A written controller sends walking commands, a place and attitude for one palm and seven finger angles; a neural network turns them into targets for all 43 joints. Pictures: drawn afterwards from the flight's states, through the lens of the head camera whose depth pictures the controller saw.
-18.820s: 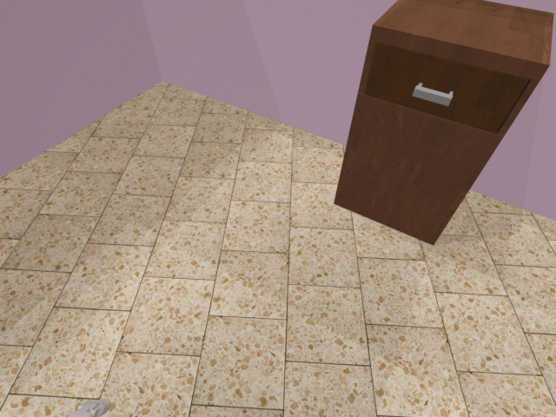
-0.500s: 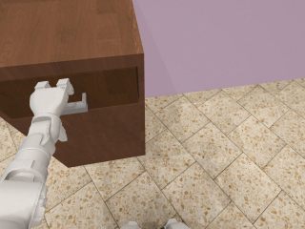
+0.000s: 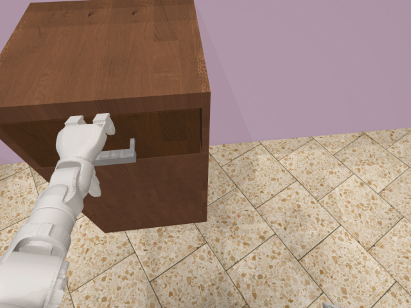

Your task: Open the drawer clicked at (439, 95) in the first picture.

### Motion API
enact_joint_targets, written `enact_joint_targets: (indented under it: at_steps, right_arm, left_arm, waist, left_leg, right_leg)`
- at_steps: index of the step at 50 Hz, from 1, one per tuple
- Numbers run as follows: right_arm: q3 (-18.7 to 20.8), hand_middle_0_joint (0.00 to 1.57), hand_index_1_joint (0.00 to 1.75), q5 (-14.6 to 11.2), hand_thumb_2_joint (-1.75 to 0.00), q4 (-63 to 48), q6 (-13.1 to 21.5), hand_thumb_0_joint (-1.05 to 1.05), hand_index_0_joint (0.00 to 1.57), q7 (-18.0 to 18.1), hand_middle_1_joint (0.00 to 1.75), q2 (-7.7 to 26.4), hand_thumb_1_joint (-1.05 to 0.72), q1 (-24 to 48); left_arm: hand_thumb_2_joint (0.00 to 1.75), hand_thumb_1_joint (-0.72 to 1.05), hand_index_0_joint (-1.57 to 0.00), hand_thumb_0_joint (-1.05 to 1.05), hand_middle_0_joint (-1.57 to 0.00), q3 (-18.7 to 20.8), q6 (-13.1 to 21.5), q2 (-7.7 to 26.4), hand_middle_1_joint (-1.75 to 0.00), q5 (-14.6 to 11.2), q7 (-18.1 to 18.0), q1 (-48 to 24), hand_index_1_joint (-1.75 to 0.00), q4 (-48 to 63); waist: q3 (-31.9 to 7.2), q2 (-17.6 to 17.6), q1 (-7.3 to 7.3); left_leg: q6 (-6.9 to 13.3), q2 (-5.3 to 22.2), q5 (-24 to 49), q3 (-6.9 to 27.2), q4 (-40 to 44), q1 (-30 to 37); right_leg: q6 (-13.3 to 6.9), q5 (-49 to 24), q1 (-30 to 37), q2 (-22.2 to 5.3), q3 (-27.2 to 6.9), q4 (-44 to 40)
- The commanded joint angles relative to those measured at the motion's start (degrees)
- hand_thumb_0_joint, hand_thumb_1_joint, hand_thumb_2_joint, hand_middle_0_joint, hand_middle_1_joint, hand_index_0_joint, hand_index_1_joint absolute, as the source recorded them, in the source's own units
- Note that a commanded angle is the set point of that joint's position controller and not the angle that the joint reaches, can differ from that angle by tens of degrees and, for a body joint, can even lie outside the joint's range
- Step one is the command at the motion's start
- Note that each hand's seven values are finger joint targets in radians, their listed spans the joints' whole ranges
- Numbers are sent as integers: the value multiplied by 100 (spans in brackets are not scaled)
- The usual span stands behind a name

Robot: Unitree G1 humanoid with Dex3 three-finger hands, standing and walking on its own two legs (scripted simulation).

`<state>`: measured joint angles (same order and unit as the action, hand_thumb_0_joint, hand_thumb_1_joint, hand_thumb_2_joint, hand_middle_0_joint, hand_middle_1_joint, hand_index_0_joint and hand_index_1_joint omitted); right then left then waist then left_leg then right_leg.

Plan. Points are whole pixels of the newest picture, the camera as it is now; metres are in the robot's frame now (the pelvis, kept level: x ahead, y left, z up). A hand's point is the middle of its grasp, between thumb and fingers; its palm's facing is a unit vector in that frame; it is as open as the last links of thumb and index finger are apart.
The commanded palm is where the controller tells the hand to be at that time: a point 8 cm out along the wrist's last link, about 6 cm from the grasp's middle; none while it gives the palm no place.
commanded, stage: re-aim the fingers above the handle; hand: left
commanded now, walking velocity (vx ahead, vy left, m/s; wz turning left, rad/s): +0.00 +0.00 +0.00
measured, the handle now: (112, 150) +0.47 +0.25 -0.04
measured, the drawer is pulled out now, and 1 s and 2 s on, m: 0.00 0.00 0.00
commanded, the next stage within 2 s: lower the fingers behind the handle in 1.98 s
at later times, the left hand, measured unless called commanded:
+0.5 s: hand (95, 152) +0.42 +0.26 +0.02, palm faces -0.03 -0.04 -1.00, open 13.8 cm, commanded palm +0.39 +0.26 +0.08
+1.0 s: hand (93, 153) +0.42 +0.26 +0.02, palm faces -0.03 -0.04 -1.00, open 13.8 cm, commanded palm +0.39 +0.26 +0.08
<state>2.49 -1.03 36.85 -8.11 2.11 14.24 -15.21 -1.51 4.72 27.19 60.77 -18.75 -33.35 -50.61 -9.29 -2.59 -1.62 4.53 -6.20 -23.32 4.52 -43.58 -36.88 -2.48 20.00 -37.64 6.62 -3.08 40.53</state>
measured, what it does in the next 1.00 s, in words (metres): stands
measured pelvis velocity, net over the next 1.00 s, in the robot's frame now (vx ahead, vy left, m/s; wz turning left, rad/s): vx -0.01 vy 0.00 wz -0.01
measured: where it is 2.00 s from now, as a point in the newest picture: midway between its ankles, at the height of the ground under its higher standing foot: outside the picture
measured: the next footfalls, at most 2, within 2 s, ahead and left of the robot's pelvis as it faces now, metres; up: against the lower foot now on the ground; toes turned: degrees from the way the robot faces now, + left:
none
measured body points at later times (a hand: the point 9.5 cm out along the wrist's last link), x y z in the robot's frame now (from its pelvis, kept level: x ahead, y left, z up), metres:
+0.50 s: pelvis -0.01 +0.00 +0.00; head +0.07 -0.01 +0.44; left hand +0.42 +0.26 +0.07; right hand +0.04 -0.27 -0.13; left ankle -0.04 +0.07 -0.71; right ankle -0.02 -0.10 -0.71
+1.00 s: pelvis -0.01 +0.00 +0.00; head +0.07 +0.00 +0.44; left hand +0.42 +0.26 +0.07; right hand +0.06 -0.27 -0.13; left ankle -0.04 +0.07 -0.71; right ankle -0.02 -0.10 -0.71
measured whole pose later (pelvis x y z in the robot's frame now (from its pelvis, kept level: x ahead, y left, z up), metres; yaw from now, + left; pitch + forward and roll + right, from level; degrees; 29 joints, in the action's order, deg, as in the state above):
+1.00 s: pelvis -0.01 +0.00 +0.00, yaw -1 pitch +18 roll -2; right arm 2.5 -1.0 37.9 -7.7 1.9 14.2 -17.4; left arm 0.2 3.9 28.1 60.9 -19.6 -34.9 -53.3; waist -9.8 -2.6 -2.6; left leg 4.5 -5.7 -23.2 3.7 -44.5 -38.5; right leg -2.4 19.5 -39.4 7.0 -3.6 41.3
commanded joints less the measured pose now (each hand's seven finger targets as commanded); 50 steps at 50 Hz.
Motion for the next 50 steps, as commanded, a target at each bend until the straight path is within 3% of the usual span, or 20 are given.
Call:
enact_joint_targets:
  at_steps: [1, 4, 6, 8, 10, 11, 13, 15, 17, 23, 24, 28, 31, 35, 41, 43, 45, 46, 48, 50]
  right_arm:
    - [317, 20, 30, 67, -90, -354, 120, 0, 20, 37, 30, 824, -90, -514]
    - [287, 20, 30, 87, -90, -307, 114, 0, 20, 30, 30, 855, -90, -530]
    - [279, 20, 30, 77, -90, -300, 109, 0, 20, 32, 30, 868, -90, -566]
    - [285, 20, 30, 61, -90, -310, 104, 0, 20, 29, 30, 852, -90, -565]
    - [283, 20, 30, 54, -90, -305, 96, 0, 20, 34, 30, 860, -90, -606]
    - [267, 20, 30, 47, -90, -296, 82, 0, 20, 39, 30, 881, -90, -606]
    - [267, 20, 30, 32, -90, -309, 94, 0, 20, 43, 30, 860, -90, -613]
    - [275, 20, 30, 32, -90, -317, 104, 0, 20, 56, 30, 869, -90, -627]
    - [248, 20, 30, 26, -90, -318, 104, 0, 20, 68, 30, 869, -90, -617]
    - [293, 20, 30, 38, -90, -369, 137, 0, 20, 47, 30, 845, -90, -601]
    - [290, 20, 30, 48, -90, -362, 132, 0, 20, 41, 30, 866, -90, -590]
    - [304, 20, 30, 22, -90, -352, 163, 0, 20, 22, 30, 869, -90, -574]
    - [294, 20, 30, 16, -90, -324, 190, 0, 20, 63, 30, 893, -90, -586]
    - [300, 20, 30, 30, -90, -299, 222, 0, 20, 88, 30, 879, -90, -637]
    - [309, 20, 30, 30, -90, -309, 219, 0, 20, 51, 30, 868, -90, -655]
    - [289, 20, 30, 36, -90, -322, 199, 0, 20, 57, 30, 892, -90, -662]
    - [292, 20, 30, 42, -90, -349, 175, 0, 20, 50, 30, 882, -90, -652]
    - [300, 20, 30, 54, -90, -381, 174, 0, 20, 41, 30, 858, -90, -635]
    - [304, 20, 30, 50, -90, -371, 148, 0, 20, 34, 30, 862, -90, -612]
    - [303, 20, 30, 30, -90, -389, 144, 0, 20, 30, 30, 848, -90, -584]
  left_arm:
    - [30, -50, -30, 0, -30, 411, -1, 1363, -120, 52, -415, -2505, -120, 1060]
    - [30, -50, -30, 0, -30, 491, -144, 1510, -120, 45, -499, -2736, -120, 879]
    - [30, -50, -30, 0, -30, 621, -205, 1695, -120, 60, -494, -2609, -120, 820]
    - [30, -50, -30, 0, -30, 440, -260, 1472, -120, 35, -444, -2587, -120, 778]
    - [30, -50, -30, 0, -30, 415, -267, 1463, -120, 12, -393, -2656, -120, 752]
    - [30, -50, -30, 0, -30, 564, -276, 1630, -120, 16, -377, -2459, -120, 645]
    - [30, -50, -30, 0, -30, 272, -264, 1336, -120, 17, -334, -2674, -120, 675]
    - [30, -50, -30, 0, -30, 449, -206, 1517, -120, -1, -307, -2561, -120, 673]
    - [30, -50, -30, 0, -30, 527, -170, 1652, -120, 5, -286, -2504, -120, 614]
    - [30, -50, -30, 0, -30, 615, 22, 1620, -120, -19, -336, -2164, -120, 823]
    - [30, -50, -30, 0, -30, 783, 36, 1790, -120, 1, -363, -2168, -120, 850]
    - [30, -50, -30, 0, -30, 511, -83, 1493, -120, 2, -447, -2236, -120, 779]
    - [30, -50, -30, 0, -30, 581, -130, 1697, -120, 30, -452, -2544, -120, 708]
    - [30, -50, -30, 0, -30, 630, -49, 1825, -120, 65, -431, -2793, -120, 872]
    - [30, -50, -30, 0, -30, 351, -119, 1361, -120, -16, -330, -2433, -120, 568]
    - [30, -50, -30, 0, -30, 471, -142, 1541, -120, -13, -301, -2431, -120, 532]
    - [30, -50, -30, 0, -30, 656, -78, 1746, -120, 20, -301, -2408, -120, 758]
    - [30, -50, -30, 0, -30, 495, -76, 1524, -120, 11, -294, -2315, -120, 799]
    - [30, -50, -30, 0, -30, 641, -73, 1612, -120, -3, -291, -2050, -120, 753]
    - [30, -50, -30, 0, -30, 477, -60, 1454, -120, 5, -303, -2220, -120, 874]
  waist:
    - [-2075, -302, -162]
    - [-2147, -260, -189]
    - [-2355, -302, -103]
    - [-2307, -248, -167]
    - [-2286, -118, -196]
    - [-2197, -95, -118]
    - [-2011, -57, -244]
    - [-2171, 2, -178]
    - [-2007, -27, -151]
    - [-2115, -124, -67]
    - [-2153, -127, -18]
    - [-1885, -110, -143]
    - [-1873, -67, -196]
    - [-2277, -317, -191]
    - [-2036, -175, -234]
    - [-2038, -23, -188]
    - [-2331, -180, -67]
    - [-2323, -232, -101]
    - [-2144, -64, -38]
    - [-2116, -135, -117]
  left_leg:
    - [-389, 462, 3181, -18, 146, 1503]
    - [-382, 440, 3021, -41, 160, 1354]
    - [-388, 437, 3164, -65, 147, 1392]
    - [-367, 443, 3207, -94, 138, 1372]
    - [-331, 438, 3127, -99, 169, 1303]
    - [-328, 432, 3023, -97, 209, 1220]
    - [-293, 435, 2830, -103, 251, 1147]
    - [-261, 423, 2784, -107, 269, 1172]
    - [-231, 403, 2536, -150, 316, 974]
    - [-226, 403, 2675, -192, 279, 985]
    - [-245, 418, 2750, -153, 297, 982]
    - [-235, 419, 2530, -175, 308, 973]
    - [-195, 397, 2228, -184, 327, 879]
    - [-244, 409, 2575, -143, 252, 1177]
    - [-291, 441, 2805, -116, 187, 1262]
    - [-259, 427, 2699, -140, 217, 1084]
    - [-287, 428, 3003, -119, 212, 1221]
    - [-288, 433, 3094, -140, 177, 1265]
    - [-276, 435, 3075, -164, 184, 1138]
    - [-285, 444, 3047, -117, 199, 1191]
  right_leg:
    - [-100, -1795, 645, -240, 197, -103]
    - [-107, -1772, 722, -238, 206, -86]
    - [-104, -1928, 874, -237, 184, -48]
    - [-84, -2022, 897, -240, 177, -92]
    - [-66, -2040, 980, -241, 166, -124]
    - [-82, -1977, 1029, -244, 161, -137]
    - [-77, -1888, 945, -251, 173, -197]
    - [-64, -1910, 1090, -256, 117, -218]
    - [-72, -1852, 1140, -266, 88, -246]
    - [-83, -1966, 1218, -259, 67, -196]
    - [-104, -1962, 1229, -254, 85, -163]
    - [-81, -1766, 1004, -244, 113, -220]
    - [-71, -1608, 1004, -267, 82, -247]
    - [-73, -1769, 958, -263, 96, -165]
    - [-71, -1760, 757, -227, 176, -181]
    - [-67, -1835, 906, -240, 144, -184]
    - [-75, -2017, 1051, -246, 115, -123]
    - [-71, -2070, 1036, -242, 132, -118]
    - [-75, -2111, 1101, -241, 113, -148]
    - [-68, -2027, 966, -239, 128, -140]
